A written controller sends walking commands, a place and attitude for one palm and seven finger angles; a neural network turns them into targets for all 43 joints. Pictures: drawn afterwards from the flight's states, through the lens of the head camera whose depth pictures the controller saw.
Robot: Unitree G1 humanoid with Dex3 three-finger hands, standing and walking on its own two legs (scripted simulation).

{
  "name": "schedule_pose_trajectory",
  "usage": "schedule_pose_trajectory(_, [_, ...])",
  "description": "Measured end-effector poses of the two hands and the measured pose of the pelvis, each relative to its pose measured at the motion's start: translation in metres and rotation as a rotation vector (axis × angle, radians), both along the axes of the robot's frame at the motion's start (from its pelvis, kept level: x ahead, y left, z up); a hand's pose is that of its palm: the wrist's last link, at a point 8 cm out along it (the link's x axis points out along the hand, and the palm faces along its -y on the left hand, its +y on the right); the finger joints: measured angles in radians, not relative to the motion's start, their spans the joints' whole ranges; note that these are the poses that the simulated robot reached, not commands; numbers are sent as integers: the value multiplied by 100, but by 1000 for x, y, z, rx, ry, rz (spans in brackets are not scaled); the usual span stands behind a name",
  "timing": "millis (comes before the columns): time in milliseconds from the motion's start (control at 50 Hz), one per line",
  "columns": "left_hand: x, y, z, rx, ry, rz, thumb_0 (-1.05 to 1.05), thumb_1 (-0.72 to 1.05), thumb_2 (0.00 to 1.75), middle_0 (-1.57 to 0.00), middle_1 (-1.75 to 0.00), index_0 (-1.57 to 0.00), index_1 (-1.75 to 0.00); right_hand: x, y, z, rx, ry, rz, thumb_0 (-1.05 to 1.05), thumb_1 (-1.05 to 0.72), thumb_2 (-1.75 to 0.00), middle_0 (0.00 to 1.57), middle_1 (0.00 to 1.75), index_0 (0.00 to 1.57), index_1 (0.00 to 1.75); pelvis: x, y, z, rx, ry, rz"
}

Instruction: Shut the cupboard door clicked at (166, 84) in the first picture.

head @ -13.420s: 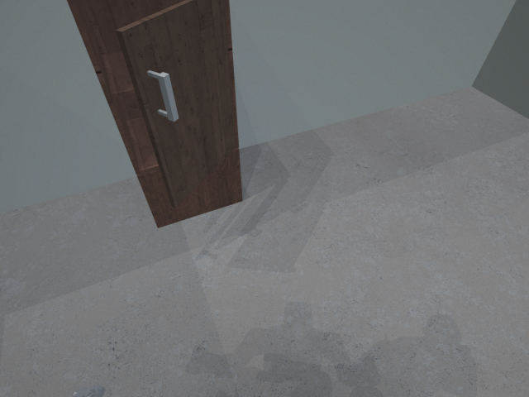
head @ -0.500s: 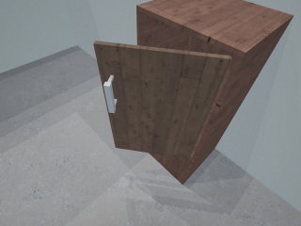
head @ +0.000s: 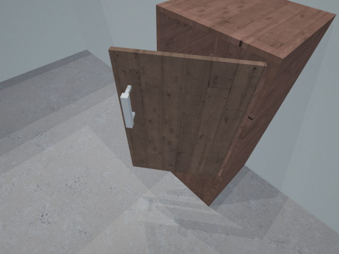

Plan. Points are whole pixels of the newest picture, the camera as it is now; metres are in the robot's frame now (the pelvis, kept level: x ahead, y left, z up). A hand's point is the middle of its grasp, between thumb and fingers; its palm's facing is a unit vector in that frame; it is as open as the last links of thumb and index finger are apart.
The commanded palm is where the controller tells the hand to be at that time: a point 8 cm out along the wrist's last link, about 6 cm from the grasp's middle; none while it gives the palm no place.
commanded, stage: look again from close up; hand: left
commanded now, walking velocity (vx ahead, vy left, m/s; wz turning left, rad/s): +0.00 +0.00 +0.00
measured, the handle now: (129, 107) +0.51 +0.16 +0.03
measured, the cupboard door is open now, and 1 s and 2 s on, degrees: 37 37 37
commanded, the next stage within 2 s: shuffle to correct the standing spot in 0.52 s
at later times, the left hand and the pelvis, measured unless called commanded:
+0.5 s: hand out of the picture +0.01 +0.24 -0.17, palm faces +0.01 -0.96 -0.27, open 7.4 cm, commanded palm none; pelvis -0.05 +0.02 -0.01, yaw +0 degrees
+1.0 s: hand out of the picture -0.12 +0.19 -0.19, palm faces +0.03 -0.99 -0.13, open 7.4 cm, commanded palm none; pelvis -0.04 +0.03 -0.01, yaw -3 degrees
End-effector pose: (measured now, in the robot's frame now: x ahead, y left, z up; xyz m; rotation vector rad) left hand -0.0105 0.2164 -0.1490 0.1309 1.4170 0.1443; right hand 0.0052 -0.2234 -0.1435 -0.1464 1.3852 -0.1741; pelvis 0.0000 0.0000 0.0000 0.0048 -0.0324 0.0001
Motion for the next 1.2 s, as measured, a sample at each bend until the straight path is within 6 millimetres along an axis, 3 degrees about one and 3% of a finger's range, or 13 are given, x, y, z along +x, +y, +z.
schedule_pose_trajectory(280, [22, 48, 6, 99, -186, -40, 1, 91, 90, -20, -30, -20, -30, 35, -17, 5, -58, -217, 47, 0, -91, -90, 20, 30, 20, 30, -25, 10, -12, -16, -17, 5])
schedule_pose_trajectory(440, [16, 63, 11, 104, -224, -55, 1, 91, 90, -20, -30, -20, -30, 36, -16, 16, -73, -255, 82, 0, -91, -90, 20, 30, 20, 30, -41, 17, -9, -19, -25, 6])
schedule_pose_trajectory(700, [-39, 70, 5, 88, -99, -40, 1, 91, 90, -20, -30, -20, -30, -9, -13, 16, -84, -151, 59, 0, -91, -90, 20, 30, 20, 30, -55, 26, -4, -18, -12, 4])
schedule_pose_trajectory(860, [-86, 43, 1, 10, 47, -3, 1, 91, 90, -20, -30, -19, -30, -50, 6, 5, -38, -43, -11, 0, -91, -90, 20, 30, 20, 30, -54, 25, -3, -14, 3, -25])
schedule_pose_trajectory(980, [-108, 26, -8, -39, 122, 33, 1, 91, 90, -20, -30, -20, -30, -64, 19, -5, -21, -11, -62, 0, -91, -90, 20, 30, 20, 30, -47, 30, -12, -16, -2, -41])
schedule_pose_trajectory(1040, [-101, 24, -16, -59, 143, 19, 1, 91, 90, -20, -30, -20, -30, -66, 30, -9, -18, -26, -89, 0, -91, -90, 20, 30, 20, 30, -39, 35, -17, -16, -13, -57])
schedule_pose_trajectory(1080, [-85, 25, -16, -59, 133, -11, 1, 91, 90, -20, -30, -20, -30, -71, 36, -10, -8, -29, -113, 0, -91, -90, 20, 30, 20, 30, -36, 36, -16, -11, -12, -79])
schedule_pose_trajectory(1200, [-8, 21, -1, -34, -37, -70, 1, 91, 90, -20, -30, -19, -30, -85, 48, -5, 48, 24, -153, 0, -91, -90, 20, 30, 20, 30, -26, 27, -4, -1, 13, -96])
